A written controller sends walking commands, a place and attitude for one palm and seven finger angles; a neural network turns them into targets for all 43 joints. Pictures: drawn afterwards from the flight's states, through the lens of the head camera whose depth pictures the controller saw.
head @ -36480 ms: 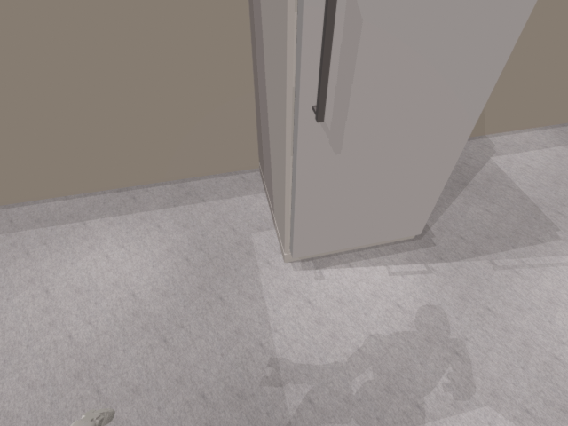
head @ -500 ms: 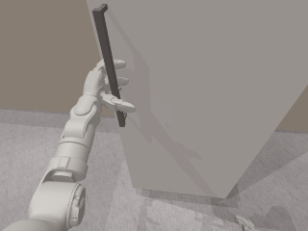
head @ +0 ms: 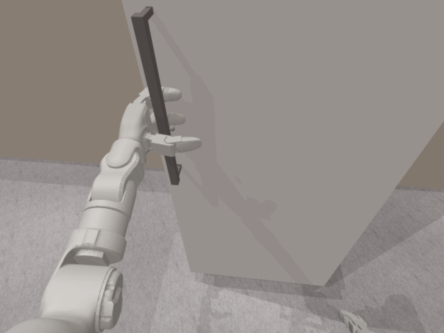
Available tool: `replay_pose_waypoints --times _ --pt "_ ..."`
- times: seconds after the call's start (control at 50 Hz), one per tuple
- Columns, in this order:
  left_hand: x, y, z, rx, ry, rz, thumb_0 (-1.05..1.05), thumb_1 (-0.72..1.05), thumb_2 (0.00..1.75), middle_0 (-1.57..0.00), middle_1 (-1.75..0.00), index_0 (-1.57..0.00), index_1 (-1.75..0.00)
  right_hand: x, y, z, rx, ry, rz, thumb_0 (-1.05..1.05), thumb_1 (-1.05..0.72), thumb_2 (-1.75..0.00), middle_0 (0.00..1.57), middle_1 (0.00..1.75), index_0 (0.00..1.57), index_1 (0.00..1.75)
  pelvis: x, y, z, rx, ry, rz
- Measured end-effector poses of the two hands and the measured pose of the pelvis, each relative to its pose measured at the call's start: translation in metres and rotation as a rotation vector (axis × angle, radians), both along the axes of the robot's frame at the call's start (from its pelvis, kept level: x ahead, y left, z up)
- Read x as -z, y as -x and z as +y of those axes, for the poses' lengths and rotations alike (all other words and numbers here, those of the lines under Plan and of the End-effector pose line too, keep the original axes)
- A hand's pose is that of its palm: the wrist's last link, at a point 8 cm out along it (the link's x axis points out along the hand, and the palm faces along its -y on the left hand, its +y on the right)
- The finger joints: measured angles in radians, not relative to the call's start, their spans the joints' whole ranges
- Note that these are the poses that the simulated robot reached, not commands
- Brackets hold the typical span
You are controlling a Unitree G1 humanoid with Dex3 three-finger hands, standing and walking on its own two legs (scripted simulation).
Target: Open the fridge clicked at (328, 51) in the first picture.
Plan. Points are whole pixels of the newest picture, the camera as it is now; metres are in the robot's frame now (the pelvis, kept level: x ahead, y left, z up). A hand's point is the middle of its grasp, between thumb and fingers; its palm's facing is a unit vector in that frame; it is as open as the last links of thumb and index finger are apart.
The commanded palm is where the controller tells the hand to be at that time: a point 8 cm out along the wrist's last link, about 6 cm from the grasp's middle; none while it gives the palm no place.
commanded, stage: grip the handle and tug to test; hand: left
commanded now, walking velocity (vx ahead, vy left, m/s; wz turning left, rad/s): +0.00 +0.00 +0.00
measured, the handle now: (164, 114) +0.47 +0.13 +0.17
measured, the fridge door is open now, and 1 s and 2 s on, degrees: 0 0 20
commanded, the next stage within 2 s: pull the door a little, standing still in 1.12 s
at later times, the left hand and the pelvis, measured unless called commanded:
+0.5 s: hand (168, 129) +0.41 +0.11 +0.18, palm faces -0.07 -1.00 +0.00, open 5.3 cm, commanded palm +0.39 +0.16 +0.18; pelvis +0.00 +0.00 +0.00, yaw +0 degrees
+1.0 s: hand (169, 130) +0.41 +0.11 +0.18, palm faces -0.07 -1.00 +0.00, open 5.4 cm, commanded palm +0.37 +0.16 +0.18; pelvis +0.01 +0.00 +0.00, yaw -1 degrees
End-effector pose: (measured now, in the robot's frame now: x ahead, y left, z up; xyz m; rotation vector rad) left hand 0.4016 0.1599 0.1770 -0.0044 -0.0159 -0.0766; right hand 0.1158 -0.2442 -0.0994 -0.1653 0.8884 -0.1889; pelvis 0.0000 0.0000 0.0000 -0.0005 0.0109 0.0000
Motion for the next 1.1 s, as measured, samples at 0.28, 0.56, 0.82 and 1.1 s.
replay_pose_waypoints --times 0.28,0.56,0.82,1.1 --pt "-0.001 0.004 0.003 -0.01 -0.002 -0.002 0.01 0.46 0.71 -0.39 -1.34 -0.38 -1.34 0.0 -0.004 0.0 -0.002 -0.004 0.0 0.01 -0.91 -0.9 0.2 0.29 0.2 0.3 0.0 -0.003 0.0 0.001 -0.001 -0.005" --pt "-0.001 0.005 0.004 -0.008 0.0 0.0 0.01 0.77 0.82 -0.41 -1.39 -0.4 -1.37 -0.003 -0.009 -0.001 -0.001 -0.001 -0.014 0.01 -0.91 -0.9 0.2 0.29 0.2 0.3 0.0 -0.004 -0.001 0.001 -0.001 -0.007" --pt "-0.001 0.006 0.004 -0.012 0.0 0.0 0.01 0.77 0.82 -0.4 -1.4 -0.4 -1.38 -0.002 -0.006 -0.001 0.003 -0.006 -0.005 0.01 -0.91 -0.9 0.2 0.29 0.2 0.3 -0.001 -0.004 -0.002 0.004 -0.001 -0.006" --pt "0.0 0.012 0.004 -0.001 0.001 -0.015 0.01 0.79 0.8 -0.37 -1.4 -0.35 -1.38 -0.009 -0.022 -0.004 0.018 -0.019 -0.044 0.01 -0.91 -0.9 0.2 0.29 0.2 0.3 -0.002 -0.017 -0.002 0.028 -0.007 -0.006"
